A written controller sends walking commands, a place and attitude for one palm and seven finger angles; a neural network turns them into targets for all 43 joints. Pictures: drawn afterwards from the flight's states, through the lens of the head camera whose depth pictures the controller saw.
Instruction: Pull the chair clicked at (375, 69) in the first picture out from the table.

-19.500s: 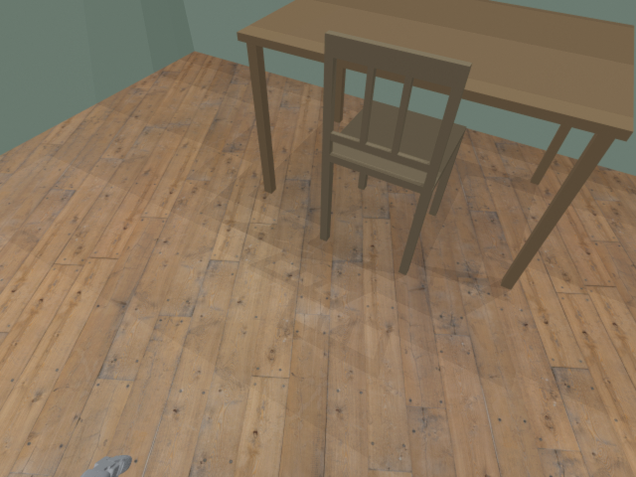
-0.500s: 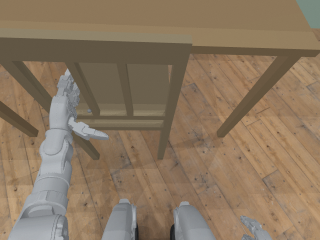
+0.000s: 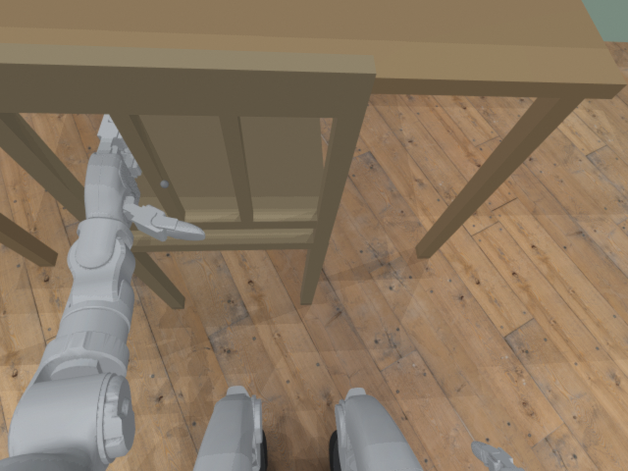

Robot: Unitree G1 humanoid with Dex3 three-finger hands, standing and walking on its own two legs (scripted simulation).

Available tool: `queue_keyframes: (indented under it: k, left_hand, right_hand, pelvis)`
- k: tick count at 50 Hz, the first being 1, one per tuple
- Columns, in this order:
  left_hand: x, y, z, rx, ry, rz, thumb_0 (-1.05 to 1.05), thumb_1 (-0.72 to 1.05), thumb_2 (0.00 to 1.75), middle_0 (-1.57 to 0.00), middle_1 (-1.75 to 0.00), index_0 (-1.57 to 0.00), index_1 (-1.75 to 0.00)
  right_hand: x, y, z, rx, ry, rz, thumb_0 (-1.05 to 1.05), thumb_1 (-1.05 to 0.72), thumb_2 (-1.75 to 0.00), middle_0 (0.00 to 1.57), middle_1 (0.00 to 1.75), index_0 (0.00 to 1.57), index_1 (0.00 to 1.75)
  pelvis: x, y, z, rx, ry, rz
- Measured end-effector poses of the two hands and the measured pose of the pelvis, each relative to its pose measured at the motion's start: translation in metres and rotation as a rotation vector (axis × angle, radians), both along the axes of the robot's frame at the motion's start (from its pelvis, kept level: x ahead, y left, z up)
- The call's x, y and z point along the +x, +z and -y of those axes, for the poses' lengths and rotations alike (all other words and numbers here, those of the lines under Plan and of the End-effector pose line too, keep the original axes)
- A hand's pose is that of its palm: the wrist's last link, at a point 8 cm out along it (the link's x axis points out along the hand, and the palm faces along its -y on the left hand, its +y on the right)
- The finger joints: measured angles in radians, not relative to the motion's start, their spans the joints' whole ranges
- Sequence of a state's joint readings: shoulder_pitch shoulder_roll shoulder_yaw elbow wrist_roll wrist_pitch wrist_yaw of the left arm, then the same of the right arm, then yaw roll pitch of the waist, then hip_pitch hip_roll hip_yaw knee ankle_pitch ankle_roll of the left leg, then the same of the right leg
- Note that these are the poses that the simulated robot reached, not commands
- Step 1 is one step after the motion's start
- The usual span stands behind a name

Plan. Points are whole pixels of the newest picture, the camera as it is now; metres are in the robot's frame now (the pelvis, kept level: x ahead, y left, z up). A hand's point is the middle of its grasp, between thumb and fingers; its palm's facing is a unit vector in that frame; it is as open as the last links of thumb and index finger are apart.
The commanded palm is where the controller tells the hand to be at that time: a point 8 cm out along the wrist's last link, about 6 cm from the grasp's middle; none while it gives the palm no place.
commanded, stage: push the fingers through the gap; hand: left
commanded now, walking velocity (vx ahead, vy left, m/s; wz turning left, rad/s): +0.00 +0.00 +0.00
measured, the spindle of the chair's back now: (155, 173) +0.49 +0.19 +0.01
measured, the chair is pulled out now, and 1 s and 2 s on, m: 0.00 0.00 0.03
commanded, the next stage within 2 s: hook a spindle and tug to test in 0.26 s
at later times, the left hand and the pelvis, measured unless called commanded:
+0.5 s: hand (168, 194) +0.45 +0.16 +0.02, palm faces +0.00 -1.00 -0.03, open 16.8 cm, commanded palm +0.43 +0.21 +0.03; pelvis +0.00 +0.00 +0.00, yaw +0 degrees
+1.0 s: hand (166, 191) +0.45 +0.16 +0.02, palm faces +0.03 -1.00 -0.03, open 10.2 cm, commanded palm +0.43 +0.20 +0.03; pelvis +0.00 +0.00 +0.00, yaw +0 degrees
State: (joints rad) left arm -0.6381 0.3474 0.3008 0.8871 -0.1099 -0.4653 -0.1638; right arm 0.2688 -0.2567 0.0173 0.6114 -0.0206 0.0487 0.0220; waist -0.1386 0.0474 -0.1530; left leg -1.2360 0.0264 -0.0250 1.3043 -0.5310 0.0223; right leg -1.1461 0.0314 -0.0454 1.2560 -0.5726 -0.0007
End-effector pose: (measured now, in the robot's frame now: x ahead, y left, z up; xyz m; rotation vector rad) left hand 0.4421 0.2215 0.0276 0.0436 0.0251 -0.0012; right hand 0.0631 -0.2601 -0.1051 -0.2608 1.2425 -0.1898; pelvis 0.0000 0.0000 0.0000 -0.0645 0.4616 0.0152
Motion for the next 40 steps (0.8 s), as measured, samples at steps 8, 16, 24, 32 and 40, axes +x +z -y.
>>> queue_keyframes:
  k: [8,16,24,32,40]
  left_hand:
    - [-0.011,-0.005,-0.001,-0.005,0.005,-0.034,-0.01,-0.5,0.3,-0.06,-0.08,-0.06,-0.08]
    - [-0.011,0.006,-0.003,0.005,0.003,0.031,-0.01,-0.5,0.3,-0.06,-0.08,-0.06,-0.08]
    - [-0.01,-0.007,0.003,-0.016,-0.004,-0.04,-0.01,-0.5,0.3,-0.08,-0.13,-0.08,-0.13]
    - [-0.011,0.004,0.003,0.005,0.004,0.039,-0.01,-0.5,0.3,-0.17,-0.42,-0.17,-0.42]
    - [-0.014,-0.004,0.002,-0.007,0.003,-0.027,-0.01,-0.43,0.33,-0.3,-0.82,-0.3,-0.83]
  right_hand:
    - [-0.005,0.002,-0.006,0.023,-0.008,-0.028,0.01,-0.9,-0.89,0.2,0.3,0.2,0.3]
    - [0.002,0.003,-0.005,0.012,0.002,-0.014,0.01,-0.9,-0.89,0.2,0.3,0.2,0.3]
    - [0.01,0.004,-0.003,0.008,0.011,0.008,0.01,-0.9,-0.89,0.2,0.3,0.2,0.3]
    - [0.009,0.001,-0.003,0.012,0.011,0.003,0.01,-0.9,-0.89,0.2,0.3,0.2,0.3]
    - [0.007,0.001,-0.003,0.021,0.001,0.0,0.01,-0.9,-0.89,0.2,0.3,0.2,0.3]
  pelvis:
    - [0.003,0.005,-0.001,0.004,-0.004,0.006]
    - [0.003,0.005,-0.001,-0.002,0.003,0.011]
    - [0.001,0.004,-0.001,0.0,0.005,0.01]
    - [0.001,0.003,0.0,0.002,0.001,0.009]
    - [0.002,0.004,0.002,0.003,0.003,0.013]
